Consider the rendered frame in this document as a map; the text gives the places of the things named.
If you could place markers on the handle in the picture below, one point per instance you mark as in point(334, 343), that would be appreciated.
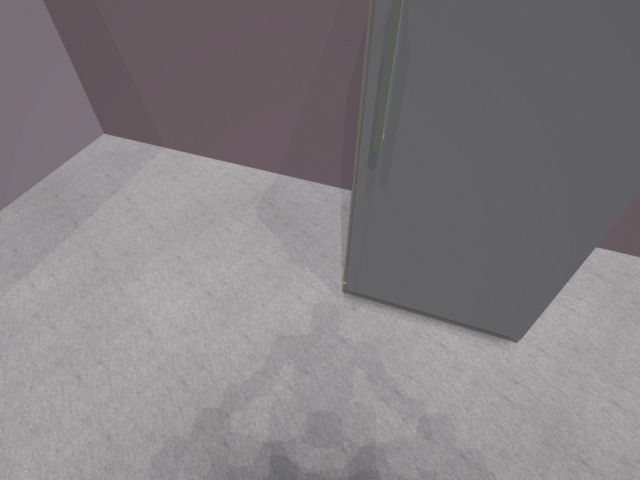
point(393, 33)

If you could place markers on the fridge door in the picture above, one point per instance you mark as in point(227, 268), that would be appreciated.
point(511, 148)

